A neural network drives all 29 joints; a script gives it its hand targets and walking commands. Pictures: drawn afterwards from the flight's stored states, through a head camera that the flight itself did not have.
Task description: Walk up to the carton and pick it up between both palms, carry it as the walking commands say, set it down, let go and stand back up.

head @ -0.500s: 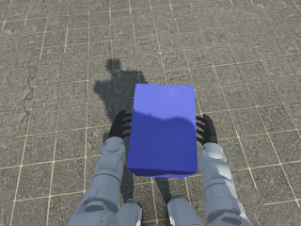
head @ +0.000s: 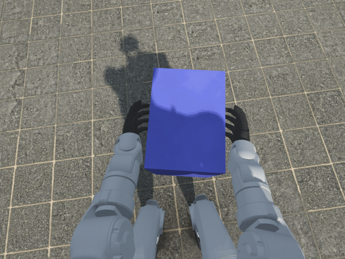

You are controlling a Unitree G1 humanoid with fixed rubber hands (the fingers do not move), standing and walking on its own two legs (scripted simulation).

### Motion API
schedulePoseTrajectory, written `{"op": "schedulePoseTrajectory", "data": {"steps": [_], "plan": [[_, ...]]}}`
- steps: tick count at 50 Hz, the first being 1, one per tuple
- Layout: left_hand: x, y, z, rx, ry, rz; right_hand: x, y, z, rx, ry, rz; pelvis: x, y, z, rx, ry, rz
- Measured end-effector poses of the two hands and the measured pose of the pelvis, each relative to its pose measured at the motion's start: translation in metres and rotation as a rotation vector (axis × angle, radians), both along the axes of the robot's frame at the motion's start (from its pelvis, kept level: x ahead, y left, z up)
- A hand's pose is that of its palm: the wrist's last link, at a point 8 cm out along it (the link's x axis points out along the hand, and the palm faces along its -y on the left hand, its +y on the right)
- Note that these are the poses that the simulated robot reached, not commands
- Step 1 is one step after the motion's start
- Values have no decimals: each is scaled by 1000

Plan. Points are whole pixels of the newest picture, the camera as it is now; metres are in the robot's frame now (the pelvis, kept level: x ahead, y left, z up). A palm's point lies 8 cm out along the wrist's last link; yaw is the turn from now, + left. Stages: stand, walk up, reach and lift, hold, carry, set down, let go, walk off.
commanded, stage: set down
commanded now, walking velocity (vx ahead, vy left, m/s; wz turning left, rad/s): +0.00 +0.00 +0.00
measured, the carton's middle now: (184, 131) +0.43 -0.03 -0.15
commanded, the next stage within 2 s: none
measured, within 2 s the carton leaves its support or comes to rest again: neither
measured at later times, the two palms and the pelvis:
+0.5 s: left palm (139, 129) +0.44 +0.10 -0.15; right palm (230, 136) +0.41 -0.16 -0.16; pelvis -0.01 +0.01 -0.07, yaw +1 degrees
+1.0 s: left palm (146, 128) +0.47 +0.09 -0.24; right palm (226, 133) +0.44 -0.17 -0.24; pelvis -0.02 +0.01 -0.14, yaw +1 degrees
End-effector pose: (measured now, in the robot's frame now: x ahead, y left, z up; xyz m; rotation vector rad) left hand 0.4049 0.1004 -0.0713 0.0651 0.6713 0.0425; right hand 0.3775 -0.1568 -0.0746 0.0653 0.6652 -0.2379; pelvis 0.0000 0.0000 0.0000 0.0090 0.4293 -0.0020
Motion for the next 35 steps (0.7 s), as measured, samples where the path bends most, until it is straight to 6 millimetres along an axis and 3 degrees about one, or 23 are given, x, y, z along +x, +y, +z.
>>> {"op": "schedulePoseTrajectory", "data": {"steps": [35], "plan": [[50, -8, -118, -11, 21, 0, 46, -7, -115, -11, 21, -16, -15, 12, -97, -8, 201, 19]]}}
